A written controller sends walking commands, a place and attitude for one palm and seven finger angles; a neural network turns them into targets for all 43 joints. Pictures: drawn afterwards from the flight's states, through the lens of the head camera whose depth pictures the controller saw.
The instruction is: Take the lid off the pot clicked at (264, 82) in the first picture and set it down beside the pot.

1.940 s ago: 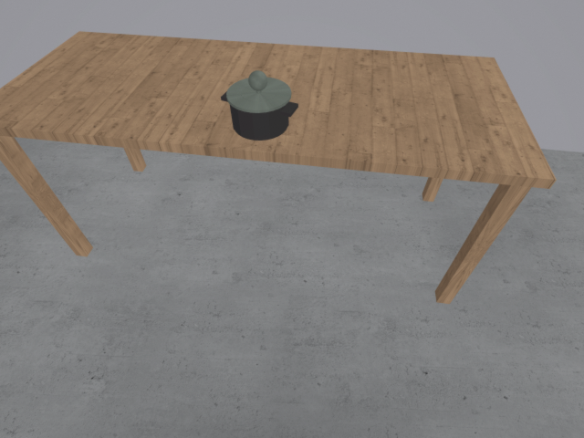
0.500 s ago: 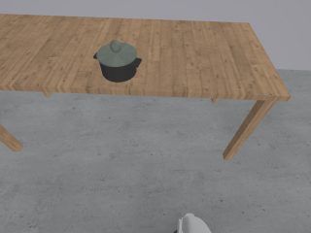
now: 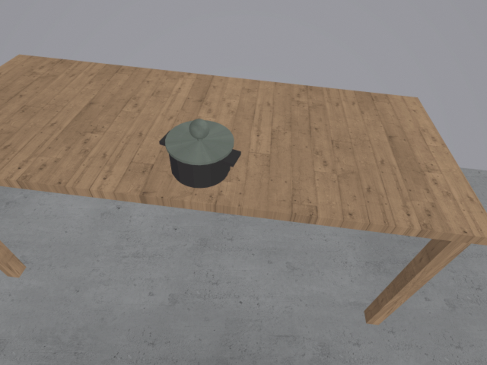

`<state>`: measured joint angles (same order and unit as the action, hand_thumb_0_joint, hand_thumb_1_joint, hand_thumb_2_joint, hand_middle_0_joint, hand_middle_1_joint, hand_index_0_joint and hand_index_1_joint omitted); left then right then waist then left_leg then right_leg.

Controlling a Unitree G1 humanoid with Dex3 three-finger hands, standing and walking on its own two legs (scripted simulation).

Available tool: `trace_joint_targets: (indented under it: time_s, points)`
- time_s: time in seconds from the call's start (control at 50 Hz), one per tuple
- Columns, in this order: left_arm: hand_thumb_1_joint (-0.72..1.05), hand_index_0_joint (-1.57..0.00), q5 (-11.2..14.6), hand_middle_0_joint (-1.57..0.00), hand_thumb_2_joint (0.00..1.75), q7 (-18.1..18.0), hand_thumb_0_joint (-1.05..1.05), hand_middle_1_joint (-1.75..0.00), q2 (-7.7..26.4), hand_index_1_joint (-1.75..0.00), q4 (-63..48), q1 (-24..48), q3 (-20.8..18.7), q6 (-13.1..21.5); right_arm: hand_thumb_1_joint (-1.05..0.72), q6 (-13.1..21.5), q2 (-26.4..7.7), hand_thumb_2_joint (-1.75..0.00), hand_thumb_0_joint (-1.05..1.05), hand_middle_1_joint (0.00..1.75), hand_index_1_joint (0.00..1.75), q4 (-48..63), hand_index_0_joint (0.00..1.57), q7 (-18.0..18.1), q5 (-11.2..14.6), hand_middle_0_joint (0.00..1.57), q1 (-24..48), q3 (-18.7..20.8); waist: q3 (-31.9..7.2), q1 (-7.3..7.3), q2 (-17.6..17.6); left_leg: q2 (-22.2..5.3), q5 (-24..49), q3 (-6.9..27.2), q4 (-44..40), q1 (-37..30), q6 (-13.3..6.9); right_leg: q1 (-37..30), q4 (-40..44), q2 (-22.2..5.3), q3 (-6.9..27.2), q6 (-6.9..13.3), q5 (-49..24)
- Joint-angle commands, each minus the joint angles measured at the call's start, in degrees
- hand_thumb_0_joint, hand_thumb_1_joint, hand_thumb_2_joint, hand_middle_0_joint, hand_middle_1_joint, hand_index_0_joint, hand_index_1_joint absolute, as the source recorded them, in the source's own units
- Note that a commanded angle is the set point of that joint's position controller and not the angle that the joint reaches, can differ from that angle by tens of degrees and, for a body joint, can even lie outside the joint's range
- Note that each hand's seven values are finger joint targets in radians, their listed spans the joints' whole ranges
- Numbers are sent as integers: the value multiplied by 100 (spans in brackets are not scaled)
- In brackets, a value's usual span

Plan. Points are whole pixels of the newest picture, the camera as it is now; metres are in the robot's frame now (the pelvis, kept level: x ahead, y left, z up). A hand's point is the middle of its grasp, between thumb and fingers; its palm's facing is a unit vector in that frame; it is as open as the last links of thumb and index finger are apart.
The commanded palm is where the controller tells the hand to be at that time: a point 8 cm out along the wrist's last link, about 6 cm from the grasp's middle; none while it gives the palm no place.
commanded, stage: take the last steps up to it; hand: left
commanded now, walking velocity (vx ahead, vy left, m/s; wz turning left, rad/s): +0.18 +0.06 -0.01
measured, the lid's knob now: (199, 129) +0.61 +0.16 +0.05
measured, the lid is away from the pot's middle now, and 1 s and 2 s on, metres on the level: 0.00 0.00 0.00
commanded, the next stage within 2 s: come to a stop and stand still in 0.10 s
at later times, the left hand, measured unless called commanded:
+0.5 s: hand out of the picture +0.15 +0.18 -0.16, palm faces +0.07 -0.97 -0.24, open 7.3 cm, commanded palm none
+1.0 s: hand out of the picture +0.04 +0.22 -0.17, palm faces +0.05 -0.98 -0.22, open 7.4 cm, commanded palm none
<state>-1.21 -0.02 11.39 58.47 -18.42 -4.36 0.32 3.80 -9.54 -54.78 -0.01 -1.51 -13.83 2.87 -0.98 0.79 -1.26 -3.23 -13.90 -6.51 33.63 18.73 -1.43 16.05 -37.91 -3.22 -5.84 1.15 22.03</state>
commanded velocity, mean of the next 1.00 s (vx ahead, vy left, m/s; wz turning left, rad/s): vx -0.03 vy -0.03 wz -0.01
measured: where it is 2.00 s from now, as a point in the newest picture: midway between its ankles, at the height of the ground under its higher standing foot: outside the picture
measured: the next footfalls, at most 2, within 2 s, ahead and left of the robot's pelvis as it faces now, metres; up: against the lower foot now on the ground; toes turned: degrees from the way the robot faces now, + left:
right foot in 0.30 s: +0.20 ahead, -0.11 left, +0.00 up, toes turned -5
left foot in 0.66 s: +0.12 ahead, +0.15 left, +0.00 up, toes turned +2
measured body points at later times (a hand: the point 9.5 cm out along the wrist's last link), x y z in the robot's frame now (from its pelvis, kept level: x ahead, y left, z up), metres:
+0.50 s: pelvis +0.10 +0.00 +0.01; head +0.14 -0.01 +0.45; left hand +0.15 +0.23 -0.14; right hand +0.12 -0.22 -0.16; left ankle +0.04 +0.12 -0.69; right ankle +0.16 -0.11 -0.73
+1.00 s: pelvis +0.07 +0.04 +0.01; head +0.07 +0.05 +0.46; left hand +0.04 +0.28 -0.15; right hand +0.07 -0.19 -0.14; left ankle +0.08 +0.15 -0.73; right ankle +0.03 -0.08 -0.73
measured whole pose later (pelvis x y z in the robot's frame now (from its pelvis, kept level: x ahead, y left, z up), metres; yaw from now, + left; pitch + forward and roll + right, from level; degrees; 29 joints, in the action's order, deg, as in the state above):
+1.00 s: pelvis +0.07 +0.04 +0.01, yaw +1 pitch +0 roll +0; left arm -0.9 -2.0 10.6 63.9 -18.6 -1.4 -0.8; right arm 0.1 -8.3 -62.6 2.1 -0.6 -16.4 1.0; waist 0.2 -0.1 -1.4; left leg 0.8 -12.7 -2.0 26.5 13.8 -1.1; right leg 8.9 -25.3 -0.3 0.2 0.2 16.9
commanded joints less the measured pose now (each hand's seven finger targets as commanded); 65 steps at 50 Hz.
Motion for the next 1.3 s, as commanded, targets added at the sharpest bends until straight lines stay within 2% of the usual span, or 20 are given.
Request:
trace_joint_targets:
  time_s: [0.0,0.08,0.22,0.26,0.28,0.3,0.34,0.38,0.48,0.58,0.6,0.64,0.74,0.84,0.94,0.96,0.98,1.0,1.08,1.28]
  points:
    - [90,-20,-67,-20,90,55,0,-30,312,-30,-699,546,-98,212,-90,-44,-839,-90,0,30,30,-159,20,131,-35,20,-1316,91,774,-405,1213,-1693,-1377,2863,-2529,-1205,-1178,2774,-2823,-181,475,99,348]
    - [90,-20,-36,-20,90,79,0,-30,175,-30,-373,37,-40,171,-90,142,-546,-90,0,30,30,-106,20,180,26,20,-747,-48,176,-33,669,-1098,2281,1150,-2077,-1539,-1023,2123,-2350,-326,398,-136,-383]
    - [90,-20,-31,-20,90,-12,0,-30,-60,-30,-257,56,119,156,-90,-33,-662,-90,0,30,30,-425,20,216,30,20,-760,-71,114,-61,630,-921,2911,611,-1245,-1147,-795,258,281,67,10,-106,-962]
    - [90,-20,-21,-20,90,-113,0,-30,283,-30,17,-568,76,237,-90,-47,-430,-90,0,30,30,-482,20,242,103,20,-663,-146,-164,203,-193,-445,1842,404,-445,-435,-179,-1204,1260,-373,715,-86,-3397]
    - [90,-20,-7,-20,90,-162,0,-30,607,-30,104,-666,66,269,-90,-93,-327,-90,0,30,30,-485,20,236,172,20,-779,-131,-275,59,-603,-72,61,342,-292,0,101,-1477,1154,-1238,1637,328,-5067]
    - [90,-20,33,-20,90,-165,0,-30,817,-30,115,-577,61,222,-90,-166,-332,-90,0,30,30,-548,20,235,170,20,-943,-69,-59,-101,-208,172,-667,387,-310,-209,180,-1042,1087,-1619,1608,660,-5845]
    - [90,-20,31,-20,90,-255,0,-30,835,-30,169,-432,41,207,-90,-369,-188,-90,0,30,30,-625,20,282,179,20,-902,-17,-391,-39,-1436,166,-1653,278,692,-51,317,-1306,1170,-1738,1751,1044,-6880]
    - [90,-20,-6,-20,90,-337,0,-30,698,-30,125,-374,26,140,-90,-427,-275,-90,0,30,30,-582,20,312,177,20,-603,36,-413,99,-1133,175,-2161,603,1707,399,340,-1474,1172,-1823,1829,1334,-7220]
    - [90,-20,-72,-20,90,-378,0,-30,823,-30,-229,219,-112,-36,-90,-559,-149,-90,0,30,30,-408,20,229,150,20,-395,90,-458,21,-602,240,-1766,669,2037,288,395,-741,1447,-1609,1491,1305,-5306]
    - [90,-20,-61,-20,90,-303,0,-30,806,-30,-412,674,-108,-148,-90,-456,-73,-90,0,30,30,-468,20,159,118,20,-987,64,-285,-307,-826,357,-109,308,-460,-1112,307,345,1474,-1014,1212,582,-1792]
    - [90,-20,-20,-20,90,-274,0,-30,613,-30,-418,662,-38,-175,-90,-388,-150,-90,0,30,30,-489,20,156,113,20,-1012,38,-75,-296,-372,209,133,495,-1190,-1320,264,623,1123,-632,990,285,-861]
    - [90,-20,30,-20,90,-225,0,-30,157,-30,-475,484,78,-231,-90,-331,-813,-90,0,30,30,-151,20,172,-8,20,-435,64,304,-142,1444,-1445,-923,2587,-2522,-84,-400,710,-182,284,411,-266,453]
    - [90,-20,-34,-20,90,-86,0,-30,280,-30,4,64,38,-213,-90,-256,-638,-90,0,30,30,-154,20,269,6,20,240,-35,717,90,643,-1000,-1116,2056,-2520,112,-626,651,-1222,240,874,-239,-127]
    - [90,-20,2,-20,90,-71,0,-30,188,-30,7,171,163,-153,-90,-291,-751,-90,0,30,30,-446,20,270,3,20,-342,21,586,-242,914,-1049,-598,2069,-2306,-701,-732,463,-72,170,623,-202,297]
    - [90,-20,63,-20,90,-171,0,-30,284,-30,437,-401,238,25,-90,-246,-424,-90,0,30,30,-709,20,263,129,20,-543,-66,395,-111,169,-396,537,1405,-1371,-309,-160,-1017,2095,-161,1085,-16,-1438]
    - [90,-20,-96,-20,90,-412,0,-30,396,-30,452,-812,345,125,-90,-178,-743,-90,0,30,30,-213,20,199,139,20,107,-112,801,153,318,-205,1153,757,-212,-524,77,-142,2065,-371,1287,-37,-2920]
    - [90,-20,2,-20,90,-361,0,-30,511,-30,298,-343,398,178,-90,-254,-356,-90,0,30,30,-186,20,111,121,20,-216,-159,492,-279,116,-57,-160,771,-349,-477,92,16,2083,-403,1295,185,-876]
    - [90,-20,33,-20,90,-321,0,-30,454,-30,203,-222,401,200,-90,-319,-479,-90,0,30,30,-250,20,69,70,20,-410,-154,304,-315,-274,-25,-392,775,-281,-393,48,-3,2043,-210,1347,273,190]
    - [90,-20,19,-20,90,-275,0,-30,312,-30,78,-274,376,179,-90,-282,-481,-90,0,30,30,-218,20,81,40,20,-648,-154,322,-290,415,-129,-328,1037,-516,-315,-84,256,1531,-60,1192,343,288]
    - [90,-20,60,-20,90,-299,0,-30,223,-30,171,-525,406,212,-90,-174,-320,-90,0,30,30,-460,20,149,114,20,-670,-270,500,-116,30,-154,824,995,-662,-468,-77,-161,1357,-91,1126,238,-1414]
